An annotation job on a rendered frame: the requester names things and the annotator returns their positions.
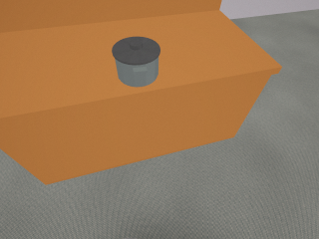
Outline lid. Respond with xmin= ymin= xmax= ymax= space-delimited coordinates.
xmin=112 ymin=36 xmax=160 ymax=66

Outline knob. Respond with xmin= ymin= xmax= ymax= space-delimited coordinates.
xmin=129 ymin=39 xmax=143 ymax=51

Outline pot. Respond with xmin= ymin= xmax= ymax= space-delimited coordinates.
xmin=115 ymin=56 xmax=160 ymax=88

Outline table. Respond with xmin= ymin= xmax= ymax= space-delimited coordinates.
xmin=0 ymin=0 xmax=282 ymax=185

